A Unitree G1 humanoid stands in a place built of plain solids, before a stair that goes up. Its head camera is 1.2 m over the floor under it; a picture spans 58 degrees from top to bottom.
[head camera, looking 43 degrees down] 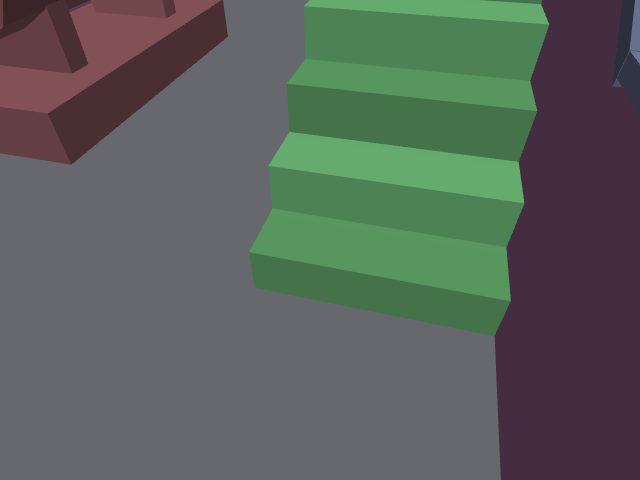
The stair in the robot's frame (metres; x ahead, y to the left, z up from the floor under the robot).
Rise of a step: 0.19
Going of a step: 0.24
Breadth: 0.84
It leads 14 degrees to the right of straight ahead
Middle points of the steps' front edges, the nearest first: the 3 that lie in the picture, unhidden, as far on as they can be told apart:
0.93 -0.17 0.18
1.16 -0.23 0.37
1.39 -0.29 0.56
